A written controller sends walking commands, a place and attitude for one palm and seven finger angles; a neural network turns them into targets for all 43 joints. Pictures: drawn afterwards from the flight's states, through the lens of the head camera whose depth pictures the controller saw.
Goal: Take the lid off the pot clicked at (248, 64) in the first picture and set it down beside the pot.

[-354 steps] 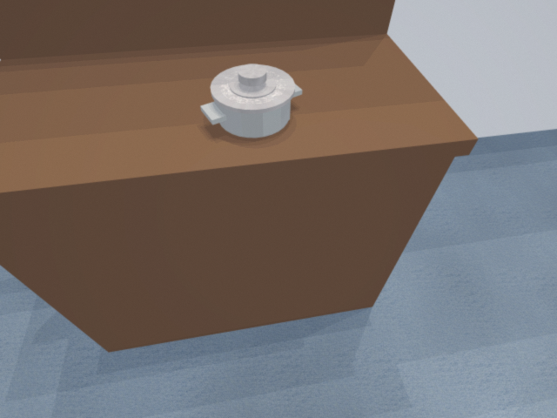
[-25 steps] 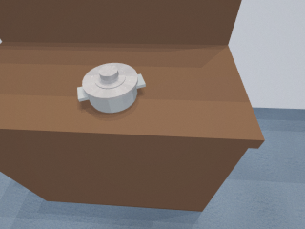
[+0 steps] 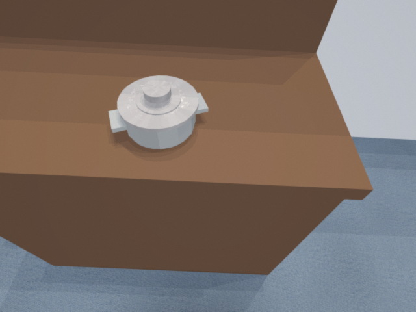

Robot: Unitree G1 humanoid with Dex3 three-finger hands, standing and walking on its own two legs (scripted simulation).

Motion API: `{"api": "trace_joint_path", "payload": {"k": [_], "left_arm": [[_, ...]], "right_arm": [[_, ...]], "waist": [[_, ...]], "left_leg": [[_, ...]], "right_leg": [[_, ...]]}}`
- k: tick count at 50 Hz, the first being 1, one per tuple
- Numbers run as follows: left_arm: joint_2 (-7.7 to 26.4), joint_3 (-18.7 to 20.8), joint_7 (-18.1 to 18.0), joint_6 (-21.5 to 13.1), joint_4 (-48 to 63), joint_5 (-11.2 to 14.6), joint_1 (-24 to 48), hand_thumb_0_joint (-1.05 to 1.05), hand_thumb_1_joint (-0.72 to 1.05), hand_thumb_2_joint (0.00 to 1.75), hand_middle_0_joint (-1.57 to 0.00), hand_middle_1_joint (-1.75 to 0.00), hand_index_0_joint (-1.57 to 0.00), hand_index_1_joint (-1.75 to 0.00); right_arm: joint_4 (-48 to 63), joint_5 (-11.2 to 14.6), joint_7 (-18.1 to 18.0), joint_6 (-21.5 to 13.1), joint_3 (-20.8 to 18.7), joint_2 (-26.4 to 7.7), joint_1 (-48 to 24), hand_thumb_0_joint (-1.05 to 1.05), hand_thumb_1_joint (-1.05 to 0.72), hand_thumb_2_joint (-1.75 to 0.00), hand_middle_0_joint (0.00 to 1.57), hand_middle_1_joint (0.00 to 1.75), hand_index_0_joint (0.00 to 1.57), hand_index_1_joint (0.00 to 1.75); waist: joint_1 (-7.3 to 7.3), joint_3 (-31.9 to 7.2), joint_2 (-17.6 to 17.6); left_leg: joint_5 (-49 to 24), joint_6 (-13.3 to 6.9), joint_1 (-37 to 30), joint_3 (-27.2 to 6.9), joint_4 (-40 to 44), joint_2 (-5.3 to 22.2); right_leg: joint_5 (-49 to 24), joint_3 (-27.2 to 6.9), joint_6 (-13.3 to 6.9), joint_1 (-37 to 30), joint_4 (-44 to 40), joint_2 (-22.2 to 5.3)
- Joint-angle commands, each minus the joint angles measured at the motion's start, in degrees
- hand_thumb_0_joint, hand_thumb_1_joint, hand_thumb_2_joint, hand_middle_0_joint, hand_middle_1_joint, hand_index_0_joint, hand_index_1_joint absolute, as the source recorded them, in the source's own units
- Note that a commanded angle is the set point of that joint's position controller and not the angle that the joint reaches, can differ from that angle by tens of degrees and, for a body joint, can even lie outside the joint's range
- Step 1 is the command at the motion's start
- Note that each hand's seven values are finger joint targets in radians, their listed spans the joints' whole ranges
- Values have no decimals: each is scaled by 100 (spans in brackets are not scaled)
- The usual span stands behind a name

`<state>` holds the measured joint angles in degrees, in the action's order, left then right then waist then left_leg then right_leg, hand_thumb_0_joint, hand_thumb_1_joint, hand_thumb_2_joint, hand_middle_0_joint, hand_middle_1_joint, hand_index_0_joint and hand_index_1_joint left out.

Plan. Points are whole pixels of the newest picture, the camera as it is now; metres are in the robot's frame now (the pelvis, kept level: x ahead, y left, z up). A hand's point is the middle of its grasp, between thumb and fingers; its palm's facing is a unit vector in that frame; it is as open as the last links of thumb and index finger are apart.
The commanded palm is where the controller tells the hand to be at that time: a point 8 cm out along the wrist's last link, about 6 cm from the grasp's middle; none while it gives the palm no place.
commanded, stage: look again from close up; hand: left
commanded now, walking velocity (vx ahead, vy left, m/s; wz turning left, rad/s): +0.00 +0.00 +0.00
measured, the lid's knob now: (157, 91) +0.47 +0.13 +0.16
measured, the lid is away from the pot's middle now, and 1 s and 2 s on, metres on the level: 0.00 0.00 0.00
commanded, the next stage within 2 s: lift the closed hand beside the body in 0.76 s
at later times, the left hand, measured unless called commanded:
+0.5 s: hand out of the picture +0.05 +0.20 -0.17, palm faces +0.02 -0.98 -0.21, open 7.4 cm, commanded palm none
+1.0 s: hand (103, 301) +0.15 +0.21 -0.08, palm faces +0.20 -0.93 -0.30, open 7.0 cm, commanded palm +0.11 +0.25 -0.02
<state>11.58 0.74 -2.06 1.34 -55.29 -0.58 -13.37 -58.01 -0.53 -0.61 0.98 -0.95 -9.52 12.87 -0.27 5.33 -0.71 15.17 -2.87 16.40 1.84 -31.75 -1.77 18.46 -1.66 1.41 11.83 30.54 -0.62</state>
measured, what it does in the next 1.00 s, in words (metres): stands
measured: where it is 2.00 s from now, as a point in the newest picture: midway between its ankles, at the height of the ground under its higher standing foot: outside the picture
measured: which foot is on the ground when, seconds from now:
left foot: down 0.00-1.00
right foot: down 0.00-1.00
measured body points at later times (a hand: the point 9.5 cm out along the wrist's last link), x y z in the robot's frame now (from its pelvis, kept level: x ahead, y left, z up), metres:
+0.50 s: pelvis +0.01 +0.01 +0.00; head +0.05 +0.02 +0.45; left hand +0.05 +0.25 -0.15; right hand +0.08 -0.22 -0.15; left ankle +0.02 +0.09 -0.73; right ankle -0.02 -0.14 -0.73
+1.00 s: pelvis +0.02 +0.00 +0.01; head +0.02 +0.00 +0.46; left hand +0.13 +0.26 -0.06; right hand +0.11 -0.23 -0.12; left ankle +0.02 +0.09 -0.73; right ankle -0.02 -0.13 -0.73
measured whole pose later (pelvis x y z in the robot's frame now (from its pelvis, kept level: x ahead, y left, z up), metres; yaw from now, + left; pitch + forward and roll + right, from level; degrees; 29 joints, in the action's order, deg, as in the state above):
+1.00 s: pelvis +0.02 +0.00 +0.01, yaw +1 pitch -1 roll +0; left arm 10.5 2.4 -7.4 2.5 -19.1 -0.7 -24.9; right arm -51.1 1.1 0.5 -10.3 -0.3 -11.1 17.7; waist 1.5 -0.4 -0.1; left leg 13.9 -2.8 11.3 1.3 -25.7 -3.5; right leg 18.4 0.8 0.4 7.2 26.4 -2.7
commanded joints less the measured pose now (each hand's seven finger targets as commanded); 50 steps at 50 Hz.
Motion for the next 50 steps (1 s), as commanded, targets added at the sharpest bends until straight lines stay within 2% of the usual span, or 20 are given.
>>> {"api": "trace_joint_path", "payload": {"k": [1,2,6,9,14,22,26,28,42,43,44,45,46,47,48,49,50], "left_arm": [[671,112,-61,-140,254,-23,-262,0,90,90,-20,-30,-20,-30],[642,118,-63,-138,252,-27,-254,0,90,90,-20,-30,-20,-30],[666,109,-62,-148,186,-24,-296,0,90,90,-20,-30,-20,-30],[632,110,-64,-146,144,-31,-322,0,90,90,-20,-30,-20,-30],[630,110,-59,-133,101,-42,-300,0,90,90,-20,-30,-20,-30],[640,118,-57,-132,64,-30,-260,0,90,90,-20,-30,-20,-30],[664,120,-56,-140,49,-24,-253,0,90,90,-20,-30,-20,-30],[656,119,-57,-136,44,-22,-253,0,90,90,-20,-30,-20,-30],[654,126,-56,-141,-30,-8,-176,0,90,90,-20,-30,-20,-30],[611,78,-257,-342,-229,-105,-711,0,90,90,-20,-30,-20,-30],[2196,1152,-435,-1066,6380,304,2367,0,90,90,-24,-35,-24,-35],[1892,951,-641,-680,6137,-99,-2,0,90,90,-29,-40,-29,-40],[690,340,-796,19,5278,74,-1415,0,90,90,-33,-44,-33,-44],[-30,65,-768,282,4333,-37,-2033,0,90,90,-38,-49,-38,-49],[-196,-30,-672,310,3945,-66,-2145,0,90,90,-42,-54,-42,-54],[-58,128,-556,217,3890,-93,-2360,0,90,90,-46,-59,-46,-59],[115,246,-455,72,4152,-97,-2395,0,90,90,-51,-64,-51,-64]], "right_arm": [[335,-12,-48,-138,-181,-735,83,0,-90,-90,20,30,20,30],[322,-15,-51,-140,-188,-758,65,0,-90,-90,20,30,20,30],[303,-4,-53,-153,-190,-748,17,0,-90,-90,20,30,20,30],[276,-3,-59,-153,-186,-768,-48,0,-90,-90,20,30,20,30],[257,-2,-55,-148,-187,-773,-116,0,-90,-90,20,30,20,30],[220,-6,-66,-166,-185,-787,-147,0,-90,-90,20,30,20,30],[210,-4,-67,-170,-186,-766,-117,0,-90,-90,20,30,20,30],[167,-6,-68,-165,-175,-771,-131,0,-90,-90,20,30,20,30],[18,-9,-83,-172,-150,-737,15,0,-90,-90,20,30,20,30],[298,54,-61,-293,-134,-969,36,0,-90,-90,20,30,20,30],[1839,240,40,-1261,-154,-1378,216,0,-90,-90,20,30,20,30],[1876,163,-177,-1723,50,-1128,-234,0,-90,-90,20,30,20,30],[1664,204,-67,-1759,45,-970,-523,0,-90,-90,20,30,20,30],[1557,218,42,-1733,-70,-787,-480,0,-90,-90,20,30,20,30],[1759,182,142,-1652,-220,-884,-446,0,-90,-90,20,30,20,30],[1935,159,195,-1518,-319,-951,-501,0,-90,-90,20,30,20,30],[2174,157,218,-1412,-331,-950,-600,0,-90,-90,20,30,20,30]], "waist": [[13,-477,91],[8,-484,207],[23,-529,130],[27,-511,281],[31,-400,197],[51,-469,224],[47,-519,81],[57,-502,226],[33,-477,103],[39,-1359,-138],[383,-3821,673],[475,-3731,2237],[424,-2445,2094],[314,-1307,1145],[235,-527,214],[215,-202,-288],[197,-1,-524]], "left_leg": [[-730,-33,-454,-750,680,696],[-759,-39,-477,-757,697,717],[-1023,-53,-594,-767,694,724],[-1120,-60,-644,-760,716,743],[-900,-56,-602,-783,822,738],[-1311,-65,-746,-789,838,764],[-1446,-47,-787,-762,783,730],[-1344,-46,-793,-775,826,738],[-1562,1,-833,-725,799,714],[-3379,107,-1209,-666,-198,862],[-3698,523,-2395,-892,775,322],[-4567,649,-3093,-873,715,655],[-4117,740,-2312,-750,896,432],[-3517,608,-1706,-681,983,458],[-2853,521,-1058,-672,1010,477],[-2397,408,-690,-615,977,461],[-2032,342,-503,-567,992,414]], "right_leg": [[-913,-336,-290,152,-432,-393],[-891,-317,-283,167,-404,-383],[-1047,-299,-259,108,-423,-395],[-1053,-289,-233,124,-433,-401],[-942,-303,-225,134,-496,-410],[-1047,-244,-190,54,-489,-420],[-1244,-296,-216,-23,-520,-462],[-1098,-290,-202,-2,-537,-465],[-1300,-346,-231,-114,-620,-522],[-2880,-310,-173,-363,-340,-569],[-2615,270,-295,-836,-248,-171],[-1742,195,-399,-181,-105,-76],[-950,376,-298,-4,-137,-39],[-870,527,-296,28,-497,-15],[-1007,693,-273,157,-715,18],[-1226,740,-269,221,-843,31],[-1246,732,-259,259,-894,33]]}}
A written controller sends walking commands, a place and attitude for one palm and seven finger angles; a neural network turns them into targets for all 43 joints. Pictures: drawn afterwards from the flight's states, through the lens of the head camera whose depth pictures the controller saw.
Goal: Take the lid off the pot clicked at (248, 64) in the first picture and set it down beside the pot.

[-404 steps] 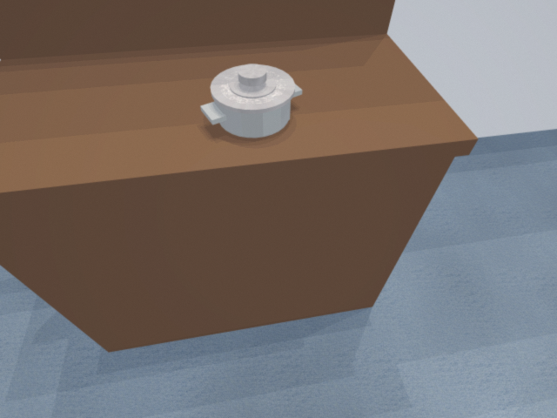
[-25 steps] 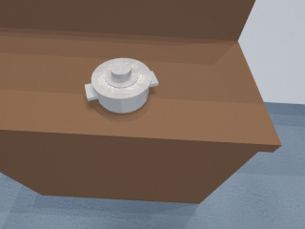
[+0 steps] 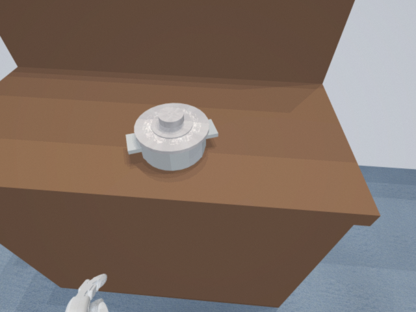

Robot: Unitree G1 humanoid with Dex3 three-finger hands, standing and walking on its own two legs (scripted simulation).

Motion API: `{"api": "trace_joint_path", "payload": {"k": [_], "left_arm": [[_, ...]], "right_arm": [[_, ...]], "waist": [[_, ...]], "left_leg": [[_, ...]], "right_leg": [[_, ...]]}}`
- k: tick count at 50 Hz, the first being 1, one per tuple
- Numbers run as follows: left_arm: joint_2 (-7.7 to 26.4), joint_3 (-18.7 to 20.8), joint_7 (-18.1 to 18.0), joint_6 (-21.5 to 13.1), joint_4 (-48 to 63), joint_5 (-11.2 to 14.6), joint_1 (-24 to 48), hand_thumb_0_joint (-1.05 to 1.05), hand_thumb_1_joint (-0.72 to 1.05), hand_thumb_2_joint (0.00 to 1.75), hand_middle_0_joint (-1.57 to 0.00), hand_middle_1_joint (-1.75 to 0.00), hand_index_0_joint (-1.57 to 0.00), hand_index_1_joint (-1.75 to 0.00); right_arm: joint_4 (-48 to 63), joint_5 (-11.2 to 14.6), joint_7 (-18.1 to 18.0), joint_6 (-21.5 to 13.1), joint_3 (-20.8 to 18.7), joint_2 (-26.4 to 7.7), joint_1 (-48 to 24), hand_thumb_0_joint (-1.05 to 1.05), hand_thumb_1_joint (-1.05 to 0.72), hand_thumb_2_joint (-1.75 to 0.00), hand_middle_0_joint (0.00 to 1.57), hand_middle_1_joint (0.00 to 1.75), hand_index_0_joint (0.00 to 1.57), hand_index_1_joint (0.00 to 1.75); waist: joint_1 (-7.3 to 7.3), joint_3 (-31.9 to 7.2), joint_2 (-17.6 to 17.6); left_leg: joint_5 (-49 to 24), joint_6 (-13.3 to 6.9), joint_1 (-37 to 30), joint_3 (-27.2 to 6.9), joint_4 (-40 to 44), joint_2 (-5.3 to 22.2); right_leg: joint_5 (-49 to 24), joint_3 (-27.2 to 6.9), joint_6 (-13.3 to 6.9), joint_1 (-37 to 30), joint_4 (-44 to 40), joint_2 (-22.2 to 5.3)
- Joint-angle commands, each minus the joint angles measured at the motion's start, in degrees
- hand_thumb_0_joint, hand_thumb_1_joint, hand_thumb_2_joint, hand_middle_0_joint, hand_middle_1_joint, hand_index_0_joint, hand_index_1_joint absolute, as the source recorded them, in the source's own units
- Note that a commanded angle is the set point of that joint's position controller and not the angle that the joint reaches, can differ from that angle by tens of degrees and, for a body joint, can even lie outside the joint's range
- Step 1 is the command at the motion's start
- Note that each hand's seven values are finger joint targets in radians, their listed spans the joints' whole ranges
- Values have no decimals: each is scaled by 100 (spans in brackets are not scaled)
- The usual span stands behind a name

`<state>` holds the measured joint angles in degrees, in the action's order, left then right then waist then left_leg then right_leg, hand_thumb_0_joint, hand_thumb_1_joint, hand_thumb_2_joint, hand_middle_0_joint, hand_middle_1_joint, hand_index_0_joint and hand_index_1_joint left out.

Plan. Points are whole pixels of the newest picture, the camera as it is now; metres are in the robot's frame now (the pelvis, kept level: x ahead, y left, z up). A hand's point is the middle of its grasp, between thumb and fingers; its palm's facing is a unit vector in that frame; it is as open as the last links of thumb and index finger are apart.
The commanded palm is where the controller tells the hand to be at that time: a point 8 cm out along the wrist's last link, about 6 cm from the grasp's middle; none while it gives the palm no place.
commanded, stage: lift the closed hand beside the body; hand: left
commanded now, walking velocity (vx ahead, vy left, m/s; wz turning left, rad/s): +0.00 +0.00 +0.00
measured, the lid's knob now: (171, 117) +0.45 +0.12 +0.15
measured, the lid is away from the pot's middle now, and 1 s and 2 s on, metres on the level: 0.00 0.00 0.00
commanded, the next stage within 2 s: raise the hand higher, near the body in 0.48 s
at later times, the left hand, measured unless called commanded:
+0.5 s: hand out of the picture +0.11 +0.20 +0.07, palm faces +0.36 -0.85 -0.39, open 3.1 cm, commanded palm +0.06 +0.24 +0.12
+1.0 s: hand (58, 262) +0.15 +0.21 +0.16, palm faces +0.37 -0.80 -0.47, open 3.1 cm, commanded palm +0.09 +0.24 +0.19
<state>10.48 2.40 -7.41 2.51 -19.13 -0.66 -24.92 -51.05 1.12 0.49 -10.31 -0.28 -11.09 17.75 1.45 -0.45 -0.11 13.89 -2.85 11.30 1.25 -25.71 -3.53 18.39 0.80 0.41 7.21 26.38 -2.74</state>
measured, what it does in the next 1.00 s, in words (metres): stands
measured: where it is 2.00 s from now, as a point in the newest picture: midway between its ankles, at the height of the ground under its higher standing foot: outside the picture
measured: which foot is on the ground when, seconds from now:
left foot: down 0.00-1.00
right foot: down 0.00-1.00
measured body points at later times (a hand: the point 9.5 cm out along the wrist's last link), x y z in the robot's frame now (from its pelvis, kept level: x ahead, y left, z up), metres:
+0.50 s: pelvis -0.02 -0.05 +0.00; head -0.05 -0.07 +0.45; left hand +0.08 +0.24 +0.10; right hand +0.19 -0.25 -0.06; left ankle +0.00 +0.08 -0.74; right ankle -0.05 -0.14 -0.74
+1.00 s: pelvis -0.01 -0.04 +0.00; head -0.03 -0.06 +0.45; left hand +0.12 +0.25 +0.18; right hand +0.21 -0.26 -0.06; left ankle +0.00 +0.08 -0.74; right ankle -0.05 -0.14 -0.74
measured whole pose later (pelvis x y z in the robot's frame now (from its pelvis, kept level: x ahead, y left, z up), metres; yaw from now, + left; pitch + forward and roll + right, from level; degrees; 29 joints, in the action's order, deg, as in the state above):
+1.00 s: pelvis -0.01 -0.04 +0.00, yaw +0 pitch -4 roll +0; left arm 19.7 19.0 -2.9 -7.9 29.4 2.8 -37.2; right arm -36.1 0.9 -4.2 -10.6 -0.6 -12.6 9.1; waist 4.6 0.1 3.1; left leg 13.4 0.1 7.5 -0.1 -24.7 0.5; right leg 16.3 2.0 -1.5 2.0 22.2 1.4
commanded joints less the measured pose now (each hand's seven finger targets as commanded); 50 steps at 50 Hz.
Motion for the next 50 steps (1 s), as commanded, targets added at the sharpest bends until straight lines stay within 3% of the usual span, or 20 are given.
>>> {"api": "trace_joint_path", "payload": {"k": [1,4,6,7,9,11,12,15,18,21,22,25,26,27,31,32,36,39,41,50], "left_arm": [[539,444,113,-202,1008,-48,-1450,0,90,90,-55,-68,-55,-68],[895,670,215,-563,2702,48,-1411,0,90,90,-68,-83,-68,-83],[1034,923,221,-618,2593,101,-1292,0,90,90,-77,-92,-77,-92],[828,705,278,-675,2663,120,-1083,0,90,90,-82,-97,-82,-97],[983,788,312,-834,3190,168,-844,0,90,90,-90,-107,-90,-107],[1351,1093,292,-974,3954,211,-559,0,90,90,-99,-116,-99,-116],[1158,938,311,-1010,4109,224,-612,0,90,90,-104,-121,-104,-121],[1137,973,329,-1003,4258,261,-818,0,90,90,-117,-136,-117,-136],[1337,1203,335,-1066,4608,294,-770,0,90,90,-130,-150,-130,-150],[1804,1818,262,-1110,4839,299,-955,0,90,90,-130,-150,-130,-150],[1485,1544,297,-1125,4888,327,-997,0,90,90,-130,-150,-130,-150],[1631,1752,303,-1156,5112,344,-1060,0,90,90,-130,-150,-130,-150],[1890,2116,257,-1140,5028,325,-1222,0,90,90,-130,-150,-130,-150],[1709,1967,278,-1178,5129,337,-1237,0,90,90,-130,-150,-130,-150],[1828,2263,279,-1204,5001,325,-1430,0,90,90,-130,-150,-130,-150],[1595,2046,327,-1230,4980,328,-1518,0,90,90,-130,-150,-130,-150],[2067,2510,279,-1324,5512,352,-1372,0,90,90,-130,-150,-130,-150],[1849,2303,294,-1369,5628,347,-1334,0,90,90,-130,-150,-130,-150],[2025,2517,265,-1371,5746,359,-1363,0,90,90,-130,-150,-130,-150],[1898,2315,315,-1419,6175,390,-838,0,90,90,-130,-150,-130,-150]], "right_arm": [[1751,22,94,-242,-434,-825,-1206,0,-90,-90,20,30,20,30],[2371,-6,-11,-207,-280,-706,-1281,0,-90,-90,20,30,20,30],[2454,-7,-117,-85,-278,-684,-1345,0,-90,-90,20,30,20,30],[2545,-2,-151,-28,-229,-672,-1333,0,-90,-90,20,30,20,30],[2668,-27,-230,-29,-192,-667,-1279,0,-90,-90,20,30,20,30],[2785,-61,-300,-63,-160,-690,-1343,0,-90,-90,20,30,20,30],[2797,-92,-329,-97,-114,-641,-1318,0,-90,-90,20,30,20,30],[2783,-127,-382,-130,-97,-645,-1308,0,-90,-90,20,30,20,30],[2773,-132,-417,-149,-80,-649,-1403,0,-90,-90,20,30,20,30],[2685,-134,-474,-190,-107,-636,-1554,0,-90,-90,20,30,20,30],[2685,-135,-483,-209,-51,-536,-1584,0,-90,-90,20,30,20,30],[2654,-119,-516,-246,-71,-542,-1637,0,-90,-90,20,30,20,30],[2579,-108,-519,-265,-123,-562,-1717,0,-90,-90,20,30,20,30],[2578,-114,-521,-280,-94,-507,-1709,0,-90,-90,20,30,20,30],[2445,-81,-523,-324,-167,-541,-1785,0,-90,-90,20,30,20,30],[2447,-80,-507,-323,-160,-499,-1760,0,-90,-90,20,30,20,30],[2474,-44,-532,-364,-203,-586,-1826,0,-90,-90,20,30,20,30],[2455,-55,-534,-391,-187,-559,-1759,0,-90,-90,20,30,20,30],[2470,-37,-526,-402,-220,-595,-1774,0,-90,-90,20,30,20,30],[2563,-46,-474,-353,-125,-599,-1695,0,-90,-90,20,30,20,30]], "waist": [[140,338,-376],[193,-182,170],[69,307,-102],[-20,558,-116],[-18,338,34],[-13,38,311],[-3,-37,484],[37,-34,197],[83,52,377],[216,18,377],[177,111,380],[243,38,278],[301,16,227],[272,48,227],[333,154,35],[287,194,38],[356,-87,82],[312,-72,211],[352,-160,102],[310,-86,380]], "left_leg": [[-1940,347,-68,-416,389,572],[-1480,340,-348,-295,484,485],[-786,263,-86,-180,454,456],[-437,240,31,-140,452,411],[-127,164,-165,-101,412,359],[-147,137,-425,-39,315,323],[-190,134,-477,-36,311,303],[-419,86,-598,-34,245,297],[-440,81,-652,-28,226,277],[-592,85,-747,-12,205,288],[-627,79,-701,-17,232,289],[-796,66,-767,-38,251,327],[-852,72,-802,-18,207,343],[-907,71,-772,-28,237,342],[-1030,55,-811,-5,209,372],[-1017,47,-775,-2,242,372],[-1191,51,-902,15,197,396],[-1304,50,-958,25,214,391],[-1371,52,-990,4,192,410],[-1422,102,-1014,-67,263,435]], "right_leg": [[-1358,474,-195,470,-494,219],[-1140,355,-166,300,-464,239],[-857,350,-127,646,-664,262],[-638,319,-107,852,-747,268],[-364,204,-83,876,-831,251],[-327,152,-78,851,-942,244],[-349,152,-90,783,-945,238],[-519,123,-72,722,-960,230],[-506,84,-79,693,-1071,204],[-587,30,-78,609,-1175,205],[-645,48,-69,557,-1165,185],[-839,22,-42,421,-1125,165],[-903,-5,-37,451,-1169,189],[-978,18,-37,396,-1143,173],[-1127,1,-7,451,-1157,191],[-1139,40,-4,424,-1121,176],[-1409,-2,16,327,-1069,180],[-1565,43,8,312,-1007,181],[-1673,53,3,282,-975,205],[-1672,111,-45,260,-849,226]]}}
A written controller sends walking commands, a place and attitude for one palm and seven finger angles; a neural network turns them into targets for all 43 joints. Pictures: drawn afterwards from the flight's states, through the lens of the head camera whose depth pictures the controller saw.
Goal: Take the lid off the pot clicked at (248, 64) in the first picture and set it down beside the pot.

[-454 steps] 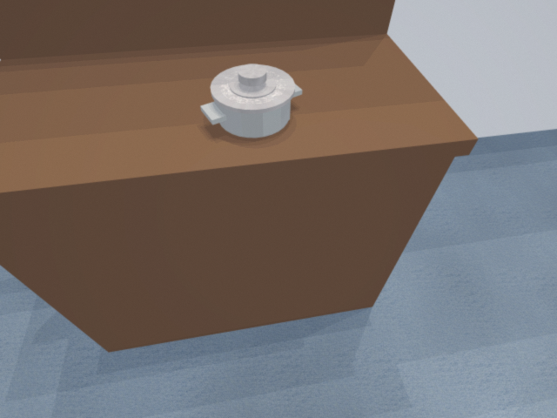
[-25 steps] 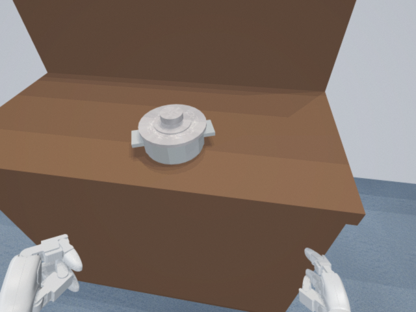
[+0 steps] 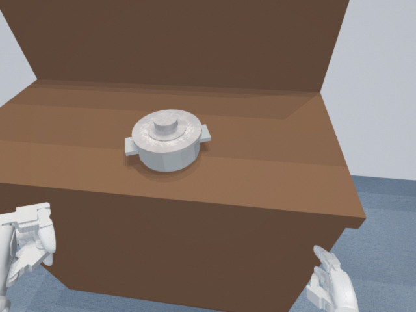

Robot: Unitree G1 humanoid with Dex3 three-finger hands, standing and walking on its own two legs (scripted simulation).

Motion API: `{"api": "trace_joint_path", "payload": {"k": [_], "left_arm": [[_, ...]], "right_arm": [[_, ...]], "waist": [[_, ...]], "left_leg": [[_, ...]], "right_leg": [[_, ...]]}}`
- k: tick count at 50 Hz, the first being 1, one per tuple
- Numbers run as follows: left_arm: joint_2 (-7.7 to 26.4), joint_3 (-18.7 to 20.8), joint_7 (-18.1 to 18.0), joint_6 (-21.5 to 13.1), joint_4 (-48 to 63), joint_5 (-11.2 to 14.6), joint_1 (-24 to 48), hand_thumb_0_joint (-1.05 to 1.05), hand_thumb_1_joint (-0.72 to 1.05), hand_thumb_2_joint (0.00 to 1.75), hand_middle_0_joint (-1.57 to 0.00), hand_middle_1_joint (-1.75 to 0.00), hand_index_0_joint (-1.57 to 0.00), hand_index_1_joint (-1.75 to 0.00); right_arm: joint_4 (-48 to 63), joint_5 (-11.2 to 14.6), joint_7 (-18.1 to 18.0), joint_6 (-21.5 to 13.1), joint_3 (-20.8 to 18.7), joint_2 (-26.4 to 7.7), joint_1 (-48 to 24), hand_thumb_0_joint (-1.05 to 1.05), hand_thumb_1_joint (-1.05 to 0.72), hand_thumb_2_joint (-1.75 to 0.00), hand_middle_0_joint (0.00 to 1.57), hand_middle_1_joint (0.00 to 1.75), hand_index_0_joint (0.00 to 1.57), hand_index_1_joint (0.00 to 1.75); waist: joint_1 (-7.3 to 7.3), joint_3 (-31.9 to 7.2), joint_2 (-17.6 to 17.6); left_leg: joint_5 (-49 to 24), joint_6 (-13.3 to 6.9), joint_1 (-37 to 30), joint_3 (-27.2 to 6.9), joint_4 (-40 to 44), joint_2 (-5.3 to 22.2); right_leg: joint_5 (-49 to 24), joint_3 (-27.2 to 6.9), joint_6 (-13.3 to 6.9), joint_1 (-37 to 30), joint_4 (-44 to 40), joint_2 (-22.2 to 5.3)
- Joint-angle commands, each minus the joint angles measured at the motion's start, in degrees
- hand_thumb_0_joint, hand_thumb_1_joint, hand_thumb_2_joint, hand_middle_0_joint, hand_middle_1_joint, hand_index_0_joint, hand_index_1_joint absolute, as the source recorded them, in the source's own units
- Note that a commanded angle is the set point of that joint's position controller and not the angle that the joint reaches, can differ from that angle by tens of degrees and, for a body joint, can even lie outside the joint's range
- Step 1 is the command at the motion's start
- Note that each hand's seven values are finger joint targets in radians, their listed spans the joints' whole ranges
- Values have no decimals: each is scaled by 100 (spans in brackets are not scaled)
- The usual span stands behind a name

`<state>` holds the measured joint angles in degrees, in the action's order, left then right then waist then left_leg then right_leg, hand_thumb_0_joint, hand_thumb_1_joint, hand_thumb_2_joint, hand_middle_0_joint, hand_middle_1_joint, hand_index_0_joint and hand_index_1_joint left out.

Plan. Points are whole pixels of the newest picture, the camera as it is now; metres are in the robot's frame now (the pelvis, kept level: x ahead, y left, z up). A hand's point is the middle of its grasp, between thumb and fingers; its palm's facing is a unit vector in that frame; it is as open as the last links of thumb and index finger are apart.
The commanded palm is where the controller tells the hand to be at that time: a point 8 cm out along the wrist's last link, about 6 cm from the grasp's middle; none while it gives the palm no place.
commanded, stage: raise the hand higher, near the body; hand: left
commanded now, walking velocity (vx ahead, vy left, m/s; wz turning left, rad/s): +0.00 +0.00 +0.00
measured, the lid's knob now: (165, 121) +0.45 +0.16 +0.15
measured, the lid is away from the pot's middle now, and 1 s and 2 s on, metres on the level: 0.00 0.00 0.00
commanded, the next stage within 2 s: reach forward and open the fingers in 0.36 s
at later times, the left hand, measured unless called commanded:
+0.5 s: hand (33, 203) +0.17 +0.25 +0.22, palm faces +0.45 -0.75 -0.49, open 3.1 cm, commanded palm +0.13 +0.28 +0.24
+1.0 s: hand (26, 202) +0.19 +0.29 +0.19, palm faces -0.06 +0.02 -1.00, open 4.3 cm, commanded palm +0.17 +0.28 +0.26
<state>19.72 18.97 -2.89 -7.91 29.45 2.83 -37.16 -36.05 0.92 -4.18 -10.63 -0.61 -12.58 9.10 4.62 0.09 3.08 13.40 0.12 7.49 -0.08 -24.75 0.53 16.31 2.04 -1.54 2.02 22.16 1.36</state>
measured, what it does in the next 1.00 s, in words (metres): stands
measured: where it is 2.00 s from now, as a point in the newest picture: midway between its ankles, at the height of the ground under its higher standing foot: outside the picture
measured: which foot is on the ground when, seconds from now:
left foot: down 0.00-1.00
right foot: down 0.00-1.00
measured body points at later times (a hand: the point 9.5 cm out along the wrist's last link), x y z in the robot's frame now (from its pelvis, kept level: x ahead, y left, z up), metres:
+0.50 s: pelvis +0.00 +0.01 +0.00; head -0.02 +0.00 +0.45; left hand +0.14 +0.29 +0.25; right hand +0.20 -0.18 -0.08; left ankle +0.00 +0.12 -0.74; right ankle -0.04 -0.10 -0.74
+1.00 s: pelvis -0.04 +0.02 +0.00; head -0.04 -0.03 +0.44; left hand +0.19 +0.29 +0.25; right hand +0.21 -0.17 -0.09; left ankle +0.00 +0.12 -0.74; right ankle -0.04 -0.10 -0.74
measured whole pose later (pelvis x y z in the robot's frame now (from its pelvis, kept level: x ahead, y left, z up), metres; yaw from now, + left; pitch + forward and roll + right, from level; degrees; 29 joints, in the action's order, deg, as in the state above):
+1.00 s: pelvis -0.04 +0.02 +0.00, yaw +3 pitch -1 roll -1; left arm 44.9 8.7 22.3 7.3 23.4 -37.6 -4.2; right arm -31.5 3.6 -1.2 2.9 3.1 -16.5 4.5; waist 6.2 -0.8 8.5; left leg 9.9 -1.7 16.0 -1.9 -26.8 -1.8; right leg 14.5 4.2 0.2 10.3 25.6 -0.9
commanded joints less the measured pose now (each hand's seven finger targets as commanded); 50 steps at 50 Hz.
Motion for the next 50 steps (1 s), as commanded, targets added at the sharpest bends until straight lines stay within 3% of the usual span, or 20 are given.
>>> {"api": "trace_joint_path", "payload": {"k": [1,2,6,7,13,16,19,23,24,25,26,28,30,34,39,41,42,45,48,50], "left_arm": [[1045,764,-144,-385,1432,52,420,0,90,90,-130,-150,-130,-150],[839,554,-116,-408,1418,35,447,0,90,90,-130,-150,-130,-150],[1047,811,-129,-354,1498,78,579,0,90,90,-130,-150,-130,-150],[874,618,-106,-392,1574,60,649,0,90,90,-130,-150,-130,-150],[1008,778,-116,-386,1633,109,1010,0,90,90,-130,-150,-130,-150],[1143,915,-143,-418,1867,121,1163,0,90,90,-130,-150,-130,-150],[1046,886,-142,-414,1555,135,1298,0,90,90,-130,-150,-130,-150],[1110,928,-160,-487,1687,166,1658,0,90,90,-130,-150,-130,-150],[2443,637,-281,134,1965,-2015,1751,0,87,92,-129,-146,-129,-146],[1858,511,-333,454,2346,-1929,1996,0,85,94,-129,-143,-129,-143],[2312,708,-412,727,2264,-2423,1961,0,82,96,-128,-139,-128,-139],[2612,839,-319,1177,1965,-2999,1434,0,77,100,-127,-132,-127,-132],[3001,822,-118,1463,1936,-3484,1626,0,72,105,-126,-125,-126,-125],[3570,750,511,1707,1135,-3996,2132,0,59,113,-123,-111,-123,-111],[3626,273,1387,1648,669,-4004,3044,0,41,124,-119,-93,-119,-93],[3962,456,1644,1626,913,-4043,3244,0,33,128,-116,-86,-116,-86],[3881,216,1811,1572,855,-4049,3659,0,29,130,-115,-83,-115,-83],[4054,164,2126,1546,274,-4137,4387,0,17,136,-112,-72,-112,-72],[4183,160,2388,1522,-79,-4190,4821,0,6,142,-108,-61,-108,-61],[3977,-141,2546,1471,-179,-4186,5151,0,-1,147,-105,-54,-105,-54]], "right_arm": [[1064,-17,19,-335,-89,-472,-864,0,-90,-90,20,30,20,30],[1047,-48,33,-332,-50,-420,-816,0,-90,-90,20,30,20,30],[1081,-36,75,-281,-39,-469,-858,0,-90,-90,20,30,20,30],[1084,-54,89,-271,-12,-411,-828,0,-90,-90,20,30,20,30],[1101,-54,106,-217,18,-451,-827,0,-90,-90,20,30,20,30],[1088,-48,125,-228,24,-488,-859,0,-90,-90,20,30,20,30],[1017,-63,123,-178,38,-441,-849,0,-90,-90,20,30,20,30],[1016,-38,113,-188,39,-470,-850,0,-90,-90,20,30,20,30],[1243,-241,180,212,101,-869,-955,0,-90,-90,20,30,20,30],[1568,-193,253,391,80,-654,-1109,0,-90,-90,20,30,20,30],[1581,-107,301,529,61,-666,-1131,0,-90,-90,20,30,20,30],[1718,-89,377,919,47,-749,-1164,0,-90,-90,20,30,20,30],[1810,-39,418,1206,55,-848,-1301,0,-90,-90,20,30,20,30],[1726,138,427,1372,44,-945,-1403,0,-90,-90,20,30,20,30],[1588,260,373,1228,71,-934,-1339,0,-90,-90,20,30,20,30],[1654,299,370,1083,98,-906,-1522,0,-90,-90,20,30,20,30],[1588,249,332,1103,107,-897,-1376,0,-90,-90,20,30,20,30],[1442,275,262,1049,132,-910,-1318,0,-90,-90,20,30,20,30],[1448,273,253,1022,150,-902,-1322,0,-90,-90,20,30,20,30],[1473,274,245,973,159,-876,-1392,0,-90,-90,20,30,20,30]], "waist": [[14,-169,154],[-28,-177,121],[24,-258,160],[-24,-210,107],[-14,-274,-48],[7,-367,237],[-13,-204,-83],[-23,-253,34],[109,-313,497],[79,-350,744],[136,-335,864],[236,-533,376],[213,-811,234],[159,-1057,45],[54,-1036,-185],[93,-1372,-92],[66,-1387,65],[-6,-935,50],[27,-1076,-6],[20,-974,174]], "left_leg": [[-1379,-177,-629,56,135,20],[-1414,-180,-609,45,159,3],[-1487,-151,-604,19,129,36],[-1502,-152,-568,12,155,25],[-1402,-134,-558,-51,186,86],[-1393,-119,-620,-47,149,82],[-1289,-128,-532,-49,216,89],[-1080,-131,-591,-75,259,106],[-1371,-107,202,144,110,-30],[-1447,-83,301,193,101,-50],[-1370,-50,355,186,57,-7],[-1238,-67,516,184,3,-16],[-1309,-110,479,172,-159,-38],[-1237,-153,427,14,-243,-68],[-1283,-228,240,-138,-132,-150],[-1570,-244,-17,-178,-198,-189],[-1585,-274,20,-149,-150,-244],[-1303,-235,76,-198,41,-221],[-1264,-241,14,-206,114,-252],[-1072,-243,-8,-217,187,-265]], "right_leg": [[-1467,-34,133,778,-415,-158],[-1494,36,125,736,-380,-162],[-1572,-4,109,695,-309,-156],[-1573,41,102,698,-310,-159],[-1400,47,90,679,-282,-173],[-1382,-2,72,687,-270,-166],[-1266,45,78,736,-323,-176],[-993,11,63,752,-373,-192],[-1174,32,111,904,61,-149],[-1109,205,49,903,164,-180],[-1021,91,3,894,213,-113],[-861,123,8,858,304,-102],[-1042,14,44,912,333,-139],[-1062,-13,133,1066,292,-157],[-1212,70,231,1176,80,-139],[-1542,-15,201,910,102,-91],[-1537,57,225,915,66,-146],[-1139,89,244,1112,-123,-128],[-1053,93,223,971,-161,-108],[-798,114,216,1103,-209,-96]]}}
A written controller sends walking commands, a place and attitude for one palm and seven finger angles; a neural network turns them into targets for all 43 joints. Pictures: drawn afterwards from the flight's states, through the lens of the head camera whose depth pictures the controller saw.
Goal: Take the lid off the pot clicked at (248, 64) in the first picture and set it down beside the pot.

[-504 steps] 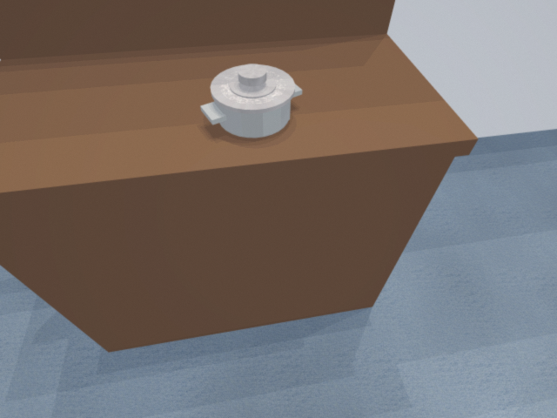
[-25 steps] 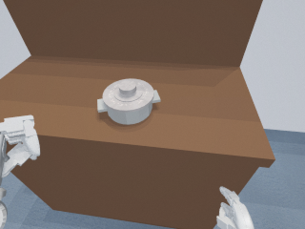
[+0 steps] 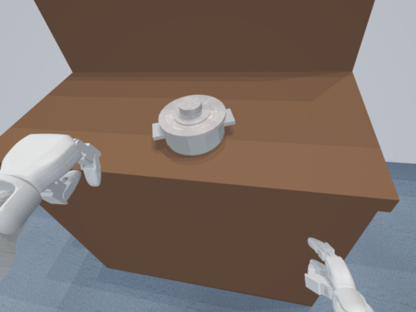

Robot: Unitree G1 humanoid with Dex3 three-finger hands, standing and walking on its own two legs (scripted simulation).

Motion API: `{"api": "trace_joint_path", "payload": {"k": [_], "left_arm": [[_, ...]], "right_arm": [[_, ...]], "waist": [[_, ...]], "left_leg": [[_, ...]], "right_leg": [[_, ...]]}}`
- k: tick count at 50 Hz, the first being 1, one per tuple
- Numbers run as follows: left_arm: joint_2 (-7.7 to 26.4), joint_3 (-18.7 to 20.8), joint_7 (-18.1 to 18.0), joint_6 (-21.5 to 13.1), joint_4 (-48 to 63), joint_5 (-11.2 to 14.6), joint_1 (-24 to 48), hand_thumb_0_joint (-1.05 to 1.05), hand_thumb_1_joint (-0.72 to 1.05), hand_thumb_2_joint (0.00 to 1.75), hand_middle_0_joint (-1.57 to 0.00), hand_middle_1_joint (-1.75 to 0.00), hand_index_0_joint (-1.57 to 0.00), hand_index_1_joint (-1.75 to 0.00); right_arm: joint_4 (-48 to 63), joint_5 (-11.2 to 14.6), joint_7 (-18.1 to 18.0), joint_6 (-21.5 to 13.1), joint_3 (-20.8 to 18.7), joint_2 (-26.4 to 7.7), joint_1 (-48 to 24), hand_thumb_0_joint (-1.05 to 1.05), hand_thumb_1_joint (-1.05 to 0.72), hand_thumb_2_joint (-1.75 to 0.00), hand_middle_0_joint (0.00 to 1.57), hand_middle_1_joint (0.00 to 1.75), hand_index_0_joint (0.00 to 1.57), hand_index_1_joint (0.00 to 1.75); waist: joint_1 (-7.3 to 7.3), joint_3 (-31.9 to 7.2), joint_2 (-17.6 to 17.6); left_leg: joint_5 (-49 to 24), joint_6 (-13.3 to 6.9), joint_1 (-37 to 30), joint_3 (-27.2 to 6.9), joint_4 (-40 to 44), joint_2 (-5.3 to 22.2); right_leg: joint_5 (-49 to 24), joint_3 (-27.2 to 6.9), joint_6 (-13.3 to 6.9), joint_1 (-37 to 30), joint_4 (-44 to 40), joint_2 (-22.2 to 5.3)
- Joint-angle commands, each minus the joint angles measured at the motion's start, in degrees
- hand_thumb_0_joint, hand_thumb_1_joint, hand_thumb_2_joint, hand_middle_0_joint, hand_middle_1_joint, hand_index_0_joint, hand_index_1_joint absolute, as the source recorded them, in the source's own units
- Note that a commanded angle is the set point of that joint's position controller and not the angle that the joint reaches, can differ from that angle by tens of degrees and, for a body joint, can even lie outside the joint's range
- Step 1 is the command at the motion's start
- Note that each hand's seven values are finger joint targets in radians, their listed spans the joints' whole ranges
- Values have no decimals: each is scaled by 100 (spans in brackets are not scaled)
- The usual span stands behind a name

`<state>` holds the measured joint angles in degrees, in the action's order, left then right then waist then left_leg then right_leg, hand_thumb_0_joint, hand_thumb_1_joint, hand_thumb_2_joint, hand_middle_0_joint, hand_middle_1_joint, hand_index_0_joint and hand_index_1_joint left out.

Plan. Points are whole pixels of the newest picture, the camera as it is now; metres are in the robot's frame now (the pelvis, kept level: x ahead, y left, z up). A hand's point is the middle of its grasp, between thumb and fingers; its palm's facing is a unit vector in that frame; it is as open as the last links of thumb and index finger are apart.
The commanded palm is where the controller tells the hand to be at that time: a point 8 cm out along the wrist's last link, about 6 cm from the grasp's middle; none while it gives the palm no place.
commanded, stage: reach forward and open the fingers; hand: left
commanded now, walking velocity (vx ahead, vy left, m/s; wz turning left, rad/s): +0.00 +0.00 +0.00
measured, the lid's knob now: (190, 106) +0.50 +0.12 +0.15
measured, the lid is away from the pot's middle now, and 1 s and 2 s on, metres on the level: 0.00 0.00 0.00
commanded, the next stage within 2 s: move the open hand above the knob in 0.56 s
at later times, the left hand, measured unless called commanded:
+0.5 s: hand (77, 154) +0.29 +0.26 +0.21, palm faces -0.07 +0.01 -1.00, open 9.9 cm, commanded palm +0.25 +0.25 +0.28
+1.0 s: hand (106, 130) +0.34 +0.22 +0.22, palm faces -0.07 +0.00 -1.00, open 10.2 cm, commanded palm +0.30 +0.21 +0.29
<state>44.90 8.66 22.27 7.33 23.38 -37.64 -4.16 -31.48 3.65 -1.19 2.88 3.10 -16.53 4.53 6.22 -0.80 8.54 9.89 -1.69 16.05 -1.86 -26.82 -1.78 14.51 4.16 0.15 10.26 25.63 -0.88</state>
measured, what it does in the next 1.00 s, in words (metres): stands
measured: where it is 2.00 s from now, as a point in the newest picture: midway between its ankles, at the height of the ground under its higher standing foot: outside the picture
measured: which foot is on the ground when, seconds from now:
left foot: down 0.00-1.00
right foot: down 0.00-1.00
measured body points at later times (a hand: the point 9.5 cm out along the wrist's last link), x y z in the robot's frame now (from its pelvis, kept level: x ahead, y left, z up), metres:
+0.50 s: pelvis -0.02 +0.01 +0.00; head -0.02 -0.03 +0.45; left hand +0.29 +0.25 +0.26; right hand +0.19 -0.21 -0.09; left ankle +0.05 +0.10 -0.74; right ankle -0.01 -0.12 -0.74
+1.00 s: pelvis -0.01 +0.00 +0.00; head +0.00 -0.05 +0.45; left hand +0.33 +0.22 +0.27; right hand +0.22 -0.21 -0.09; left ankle +0.05 +0.10 -0.74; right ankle -0.01 -0.12 -0.74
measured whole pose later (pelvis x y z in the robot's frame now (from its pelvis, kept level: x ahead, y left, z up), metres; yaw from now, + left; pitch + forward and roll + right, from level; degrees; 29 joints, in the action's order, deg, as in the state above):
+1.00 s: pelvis -0.01 +0.00 +0.00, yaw -1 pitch -1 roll +0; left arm 39.8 -3.6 29.4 11.4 3.5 -43.4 26.8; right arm -32.4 4.2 0.4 2.6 3.2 -16.2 5.2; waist 3.7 0.2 7.1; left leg 8.9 -2.1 16.1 -0.8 -26.0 -2.5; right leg 14.9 3.0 0.2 12.0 27.8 -1.8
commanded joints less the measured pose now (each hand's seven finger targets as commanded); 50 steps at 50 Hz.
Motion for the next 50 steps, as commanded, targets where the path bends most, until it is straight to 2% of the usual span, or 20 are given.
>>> {"api": "trace_joint_path", "payload": {"k": [1,3,6,7,9,13,17,19,21,24,26,32,35,36,38,40,41,44,47,50], "left_arm": [[1411,907,57,-17,412,-154,1711,0,-4,149,-104,-51,-104,-51],[1476,808,188,-85,410,-157,2166,0,-11,153,-101,-44,-101,-44],[1639,933,222,-89,336,-245,2336,0,-21,159,-97,-33,-97,-33],[1693,885,293,-122,72,-255,2707,0,-24,161,-95,-29,-95,-29],[1708,902,317,-109,-388,-263,2784,0,-31,166,-93,-22,-93,-22],[1378,530,358,-125,-188,-206,3138,0,-43,174,-87,-8,-87,-8],[1528,525,333,-140,-297,-368,3637,0,-43,173,-86,-8,-86,-8],[1606,572,297,-100,-684,-439,3799,0,-42,171,-86,-8,-86,-8],[1699,697,208,-99,-511,-435,3885,0,-42,170,-86,-8,-86,-8],[1327,364,305,-33,-1052,-419,3815,0,-42,168,-86,-8,-86,-8],[1209,239,265,-55,-560,-413,4000,0,-41,168,-85,-8,-85,-8],[1608,449,309,63,-1086,-602,4476,0,-41,166,-85,-8,-85,-8],[940,-178,357,101,-899,-545,4673,0,-41,166,-85,-8,-85,-8],[891,-128,331,113,-820,-507,4533,0,-41,166,-85,-8,-85,-8],[1046,-94,383,190,-888,-589,4629,0,-41,166,-85,-8,-85,-8],[1292,39,366,236,-1071,-684,4981,0,-41,166,-85,-8,-85,-8],[1402,165,317,226,-915,-657,5063,0,-41,166,-85,-8,-85,-8],[1105,-143,415,319,-1390,-685,5144,0,-41,166,-85,-8,-85,-8],[1008,-233,467,363,-1093,-696,5243,0,-41,166,-85,-8,-85,-8],[787,-421,484,475,-1266,-691,5236,0,-41,166,-85,-8,-85,-8]], "right_arm": [[1100,11,-23,-447,-208,-473,-1025,0,-90,-90,20,30,20,30],[1074,0,-23,-425,-217,-470,-922,0,-90,-90,20,30,20,30],[1114,-8,-17,-516,-216,-478,-1015,0,-90,-90,20,30,20,30],[999,-59,-21,-433,-198,-486,-893,0,-90,-90,20,30,20,30],[978,-45,-46,-450,-224,-520,-878,0,-90,-90,20,30,20,30],[1103,28,12,-507,-244,-476,-919,0,-90,-90,20,30,20,30],[1000,-20,-6,-525,-241,-485,-857,0,-90,-90,20,30,20,30],[948,-21,-52,-509,-252,-519,-875,0,-90,-90,20,30,20,30],[1039,34,-21,-610,-261,-515,-896,0,-90,-90,20,30,20,30],[945,-2,-9,-511,-252,-508,-827,0,-90,-90,20,30,20,30],[1082,86,38,-606,-256,-484,-936,0,-90,-90,20,30,20,30],[886,-14,30,-486,-229,-520,-778,0,-90,-90,20,30,20,30],[975,65,55,-503,-231,-459,-883,0,-90,-90,20,30,20,30],[1032,96,85,-556,-237,-470,-915,0,-90,-90,20,30,20,30],[983,65,95,-473,-240,-470,-842,0,-90,-90,20,30,20,30],[898,38,64,-422,-220,-516,-856,0,-90,-90,20,30,20,30],[932,57,78,-460,-220,-543,-894,0,-90,-90,20,30,20,30],[851,10,74,-362,-205,-490,-874,0,-90,-90,20,30,20,30],[904,12,143,-324,-204,-452,-863,0,-90,-90,20,30,20,30],[914,65,164,-279,-216,-464,-891,0,-90,-90,20,30,20,30]], "waist": [[-153,-1023,-247],[-137,-1127,-441],[-143,-1241,-197],[-140,-1235,-336],[-110,-922,-500],[-145,-1114,-374],[-168,-1268,-198],[-168,-987,-315],[-185,-1235,-85],[-165,-929,-484],[-236,-1220,-162],[-191,-1288,-361],[-253,-1246,-305],[-304,-1385,-323],[-229,-1383,-549],[-255,-1310,-543],[-305,-1532,-371],[-272,-1342,-552],[-261,-1792,-437],[-293,-1447,-676]], "left_leg": [[-814,-84,-1023,-57,277,-57],[-652,-78,-987,-39,401,-56],[-599,-99,-1117,-70,326,-70],[-449,-96,-941,-73,476,-92],[-162,-91,-790,-66,515,-49],[-46,-75,-908,-91,549,-36],[112,-95,-951,-154,615,-38],[295,-82,-807,-147,641,-2],[114,-82,-1037,-180,504,-24],[286,-76,-741,-176,655,12],[167,-73,-1042,-173,521,-3],[-31,-85,-863,-158,580,-22],[-106,-75,-1021,-154,540,-16],[-357,-97,-1209,-153,373,-36],[-311,-92,-1055,-124,485,-28],[-285,-98,-951,-79,486,-52],[-519,-109,-1169,-91,317,-70],[-455,-113,-964,-57,417,-91],[-910,-124,-1151,-44,336,-137],[-793,-112,-1061,-2,332,-106]], "right_leg": [[-742,-172,-11,262,-506,203],[-544,-106,39,184,-544,148],[-438,-180,-36,230,-465,232],[-268,-80,-8,202,-532,192],[19,-72,6,389,-564,175],[73,-81,-8,330,-460,155],[174,-92,-58,339,-404,201],[345,-89,-57,478,-392,191],[185,-155,-127,410,-294,237],[262,-63,-80,505,-365,193],[132,-122,-125,460,-251,226],[20,-94,-132,367,-337,203],[-79,-83,-109,469,-275,168],[-270,-111,-157,452,-228,231],[-264,-88,-117,343,-259,175],[-221,-100,-122,352,-280,159],[-404,-154,-173,293,-220,212],[-404,-95,-135,340,-277,167],[-831,-120,-164,99,-192,168],[-795,-111,-128,256,-179,133]]}}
